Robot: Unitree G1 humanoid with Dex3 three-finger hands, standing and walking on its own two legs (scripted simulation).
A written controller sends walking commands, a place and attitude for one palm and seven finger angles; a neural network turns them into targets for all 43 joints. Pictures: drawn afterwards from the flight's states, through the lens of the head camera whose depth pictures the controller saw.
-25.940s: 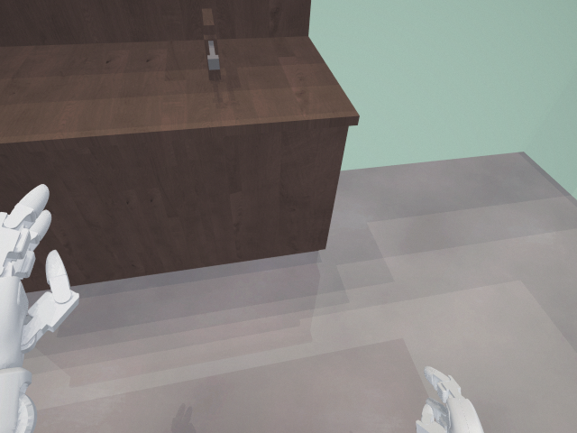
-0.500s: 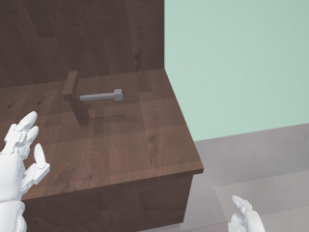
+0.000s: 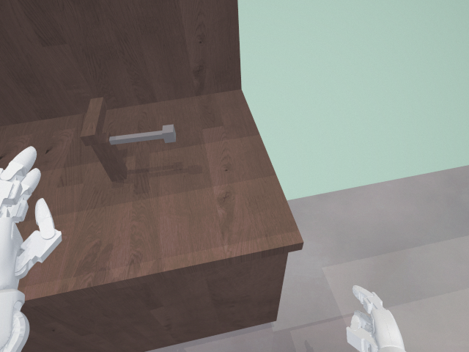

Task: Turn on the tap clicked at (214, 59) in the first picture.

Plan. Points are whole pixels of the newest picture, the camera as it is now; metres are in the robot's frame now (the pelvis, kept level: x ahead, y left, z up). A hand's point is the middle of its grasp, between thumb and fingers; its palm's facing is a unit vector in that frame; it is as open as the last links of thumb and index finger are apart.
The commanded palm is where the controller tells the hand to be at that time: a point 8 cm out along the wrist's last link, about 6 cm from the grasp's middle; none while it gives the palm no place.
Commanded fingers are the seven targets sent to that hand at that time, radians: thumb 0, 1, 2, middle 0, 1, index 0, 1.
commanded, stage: step back with the hand held close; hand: left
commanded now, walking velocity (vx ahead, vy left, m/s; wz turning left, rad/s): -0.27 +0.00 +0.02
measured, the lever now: (169, 133) +0.53 +0.21 +0.08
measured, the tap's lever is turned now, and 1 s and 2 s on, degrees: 86 86 86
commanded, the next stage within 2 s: stop stepping back and stand still in 1.42 s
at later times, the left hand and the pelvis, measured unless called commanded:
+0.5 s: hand (27, 304) +0.14 +0.26 +0.14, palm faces +0.38 -0.81 -0.45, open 7.4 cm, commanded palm +0.09 +0.30 +0.17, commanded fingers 0.00 0.90 0.90 -0.20 -0.30 -0.20 -0.30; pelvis -0.07 +0.02 -0.01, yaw +0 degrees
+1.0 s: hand out of the picture +0.07 +0.27 +0.15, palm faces +0.45 -0.77 -0.46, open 7.4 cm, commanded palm -0.01 +0.31 +0.17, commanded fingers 0.00 0.90 0.90 -0.20 -0.30 -0.20 -0.30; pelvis -0.13 +0.01 -0.03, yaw +7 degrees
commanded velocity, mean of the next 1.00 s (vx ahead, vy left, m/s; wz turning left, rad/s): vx -0.32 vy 0.00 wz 0.01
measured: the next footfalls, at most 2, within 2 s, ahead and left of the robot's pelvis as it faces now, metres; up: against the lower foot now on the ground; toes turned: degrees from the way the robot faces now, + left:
right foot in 1.18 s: -0.15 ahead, -0.14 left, +0.00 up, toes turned +2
left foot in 1.46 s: -0.15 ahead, +0.09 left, +0.00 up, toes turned +2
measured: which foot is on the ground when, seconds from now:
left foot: down 0.00-1.00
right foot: down 0.00-0.94, up 0.96-1.00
